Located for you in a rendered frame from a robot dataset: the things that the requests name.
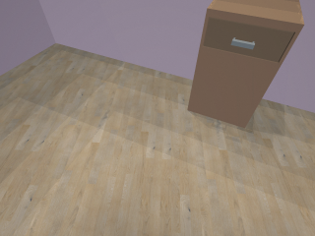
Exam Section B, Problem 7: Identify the cabinet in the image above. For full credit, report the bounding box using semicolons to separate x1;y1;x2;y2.
187;0;305;129

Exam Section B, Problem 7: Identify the handle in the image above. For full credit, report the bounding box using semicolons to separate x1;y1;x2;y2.
231;37;255;50

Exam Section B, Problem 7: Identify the drawer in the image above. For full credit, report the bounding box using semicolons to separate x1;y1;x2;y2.
204;17;294;62

